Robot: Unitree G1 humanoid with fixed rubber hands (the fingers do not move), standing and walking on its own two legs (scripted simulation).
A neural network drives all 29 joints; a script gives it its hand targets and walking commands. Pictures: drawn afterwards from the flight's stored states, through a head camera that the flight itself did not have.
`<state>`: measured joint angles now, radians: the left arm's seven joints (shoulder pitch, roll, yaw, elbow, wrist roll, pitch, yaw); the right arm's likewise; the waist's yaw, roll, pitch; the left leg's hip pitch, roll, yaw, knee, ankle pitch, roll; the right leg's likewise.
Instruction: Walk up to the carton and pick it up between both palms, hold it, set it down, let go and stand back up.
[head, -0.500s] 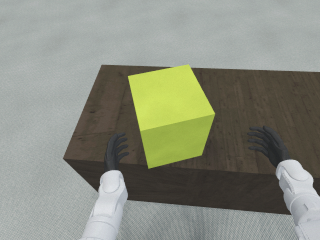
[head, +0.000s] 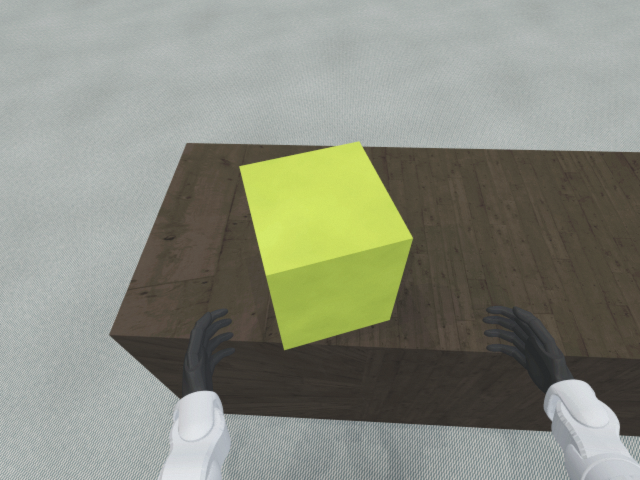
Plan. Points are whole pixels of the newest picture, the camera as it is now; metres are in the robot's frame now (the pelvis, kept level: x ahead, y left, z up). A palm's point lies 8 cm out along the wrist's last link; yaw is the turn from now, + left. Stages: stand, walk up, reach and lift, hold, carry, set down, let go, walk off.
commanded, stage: set down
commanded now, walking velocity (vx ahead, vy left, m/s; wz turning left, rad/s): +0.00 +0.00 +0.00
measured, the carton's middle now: (320, 249) +0.48 +0.05 -0.07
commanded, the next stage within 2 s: let go in 1.88 s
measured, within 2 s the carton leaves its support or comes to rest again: neither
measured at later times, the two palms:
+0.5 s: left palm (175, 406) +0.21 +0.21 -0.04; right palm (517, 399) +0.25 -0.21 -0.05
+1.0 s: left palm (156, 428) +0.19 +0.23 -0.05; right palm (513, 427) +0.21 -0.20 -0.05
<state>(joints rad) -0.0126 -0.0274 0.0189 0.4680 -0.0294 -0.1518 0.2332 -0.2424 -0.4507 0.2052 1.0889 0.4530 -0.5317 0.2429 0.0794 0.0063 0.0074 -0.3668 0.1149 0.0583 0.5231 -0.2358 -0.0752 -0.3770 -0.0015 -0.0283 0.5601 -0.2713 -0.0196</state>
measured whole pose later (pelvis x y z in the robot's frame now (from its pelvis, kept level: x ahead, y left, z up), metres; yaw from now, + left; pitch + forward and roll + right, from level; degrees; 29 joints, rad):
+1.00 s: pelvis +0.03 +0.02 +0.01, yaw +2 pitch -2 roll +0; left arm 0.22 0.11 0.04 0.43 0.01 -0.01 0.05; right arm 0.11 -0.26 0.06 0.79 0.10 -0.36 0.06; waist 0.03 -0.01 0.07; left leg -0.11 0.08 0.05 0.34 -0.20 -0.06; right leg -0.09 -0.03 -0.05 0.35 -0.23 0.01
